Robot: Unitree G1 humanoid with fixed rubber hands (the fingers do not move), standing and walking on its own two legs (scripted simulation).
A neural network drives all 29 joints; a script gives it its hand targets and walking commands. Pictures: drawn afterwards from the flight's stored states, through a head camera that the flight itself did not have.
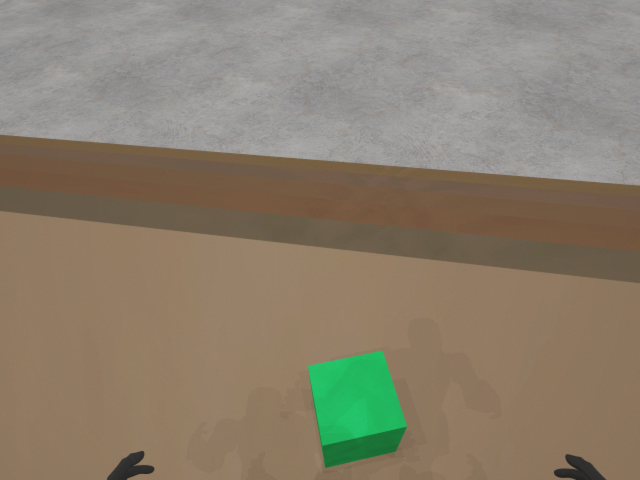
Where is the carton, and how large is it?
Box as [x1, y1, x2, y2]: [308, 351, 406, 467]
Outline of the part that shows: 382,351 308,366 325,467 395,451 406,425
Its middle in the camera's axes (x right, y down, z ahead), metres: +0.09 +0.48 +1.08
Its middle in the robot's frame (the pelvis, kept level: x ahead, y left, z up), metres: +0.40 -0.03 -0.66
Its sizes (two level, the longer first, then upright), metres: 0.210 0.200 0.250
